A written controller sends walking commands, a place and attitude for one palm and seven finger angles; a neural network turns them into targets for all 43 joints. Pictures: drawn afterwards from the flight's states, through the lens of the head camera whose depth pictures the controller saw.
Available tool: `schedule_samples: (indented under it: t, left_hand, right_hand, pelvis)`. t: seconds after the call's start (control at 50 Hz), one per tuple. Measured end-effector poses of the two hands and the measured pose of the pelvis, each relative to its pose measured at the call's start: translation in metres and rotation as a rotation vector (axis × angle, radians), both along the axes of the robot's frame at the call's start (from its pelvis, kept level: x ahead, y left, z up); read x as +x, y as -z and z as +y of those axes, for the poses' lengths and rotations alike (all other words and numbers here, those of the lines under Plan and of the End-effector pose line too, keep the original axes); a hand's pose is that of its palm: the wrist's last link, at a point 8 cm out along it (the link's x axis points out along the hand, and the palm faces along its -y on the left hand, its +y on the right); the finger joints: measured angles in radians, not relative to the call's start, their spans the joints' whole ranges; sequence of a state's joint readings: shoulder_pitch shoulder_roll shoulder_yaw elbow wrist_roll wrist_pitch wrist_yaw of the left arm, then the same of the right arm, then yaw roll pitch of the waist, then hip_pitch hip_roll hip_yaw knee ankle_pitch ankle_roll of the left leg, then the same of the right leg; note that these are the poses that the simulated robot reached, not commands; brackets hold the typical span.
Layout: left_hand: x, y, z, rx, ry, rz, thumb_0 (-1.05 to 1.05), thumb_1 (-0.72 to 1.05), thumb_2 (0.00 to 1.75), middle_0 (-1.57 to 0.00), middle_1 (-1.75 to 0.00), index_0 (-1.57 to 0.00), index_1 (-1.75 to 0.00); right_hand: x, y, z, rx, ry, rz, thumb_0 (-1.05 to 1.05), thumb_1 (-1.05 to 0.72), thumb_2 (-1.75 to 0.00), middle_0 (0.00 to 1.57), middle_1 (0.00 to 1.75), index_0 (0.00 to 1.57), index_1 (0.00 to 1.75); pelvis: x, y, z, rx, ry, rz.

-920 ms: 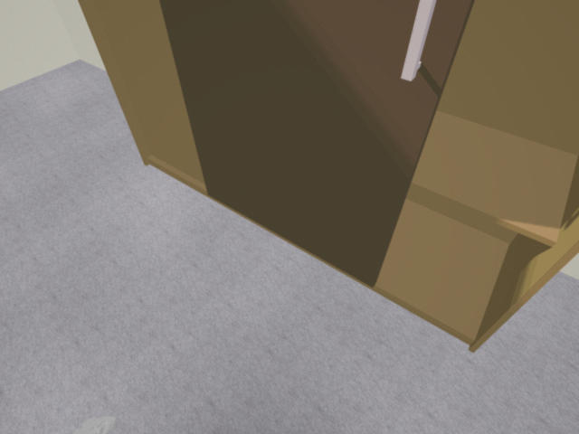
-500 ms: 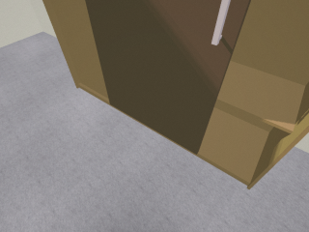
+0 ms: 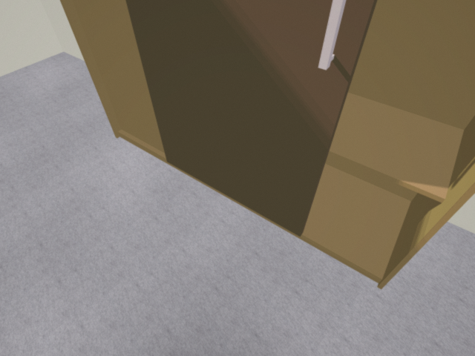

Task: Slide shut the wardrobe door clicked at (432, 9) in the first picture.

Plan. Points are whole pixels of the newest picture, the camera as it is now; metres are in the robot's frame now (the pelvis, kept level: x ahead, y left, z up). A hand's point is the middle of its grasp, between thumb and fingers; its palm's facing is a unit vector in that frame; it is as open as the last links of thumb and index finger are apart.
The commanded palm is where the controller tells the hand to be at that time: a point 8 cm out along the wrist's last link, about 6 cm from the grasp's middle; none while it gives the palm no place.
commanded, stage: look at it before walking up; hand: left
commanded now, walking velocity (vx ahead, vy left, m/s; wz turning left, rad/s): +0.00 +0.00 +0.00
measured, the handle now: (338, 14) +0.78 -0.19 +0.24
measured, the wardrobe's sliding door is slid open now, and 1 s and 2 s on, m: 0.38 0.38 0.38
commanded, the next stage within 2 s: turn to face it in 0.52 s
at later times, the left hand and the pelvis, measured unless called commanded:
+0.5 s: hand out of the picture +0.08 +0.25 -0.15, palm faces -0.03 -0.94 -0.34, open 7.4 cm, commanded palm none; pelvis +0.00 +0.00 +0.00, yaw +0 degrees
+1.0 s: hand out of the picture +0.06 +0.20 -0.18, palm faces -0.13 -0.95 -0.27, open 7.4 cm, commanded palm none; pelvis -0.01 -0.01 -0.02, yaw -9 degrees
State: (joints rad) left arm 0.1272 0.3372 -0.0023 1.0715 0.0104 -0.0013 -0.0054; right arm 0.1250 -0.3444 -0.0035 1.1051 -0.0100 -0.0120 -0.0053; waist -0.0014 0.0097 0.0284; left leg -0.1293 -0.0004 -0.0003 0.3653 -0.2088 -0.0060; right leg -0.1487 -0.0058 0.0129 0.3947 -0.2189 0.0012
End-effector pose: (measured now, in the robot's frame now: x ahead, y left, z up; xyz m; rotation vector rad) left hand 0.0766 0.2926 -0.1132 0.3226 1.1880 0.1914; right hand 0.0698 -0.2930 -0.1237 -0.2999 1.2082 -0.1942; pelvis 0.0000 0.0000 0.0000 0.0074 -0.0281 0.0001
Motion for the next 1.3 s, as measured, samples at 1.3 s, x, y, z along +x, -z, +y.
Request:
schedule_samples:
  t: [1.3]
  left_hand:
    - [-0.007,0.029,-0.046,-0.108,0.194,0.127,0.01,0.9,0.9,-0.21,-0.3,-0.2,-0.3]
  right_hand:
    - [-0.073,0.006,0.036,0.051,0.335,-0.097,0.0,-0.91,-0.9,0.2,0.3,0.2,0.3]
  pelvis:
    - [-0.028,0.008,0.019,0.016,0.333,0.052]
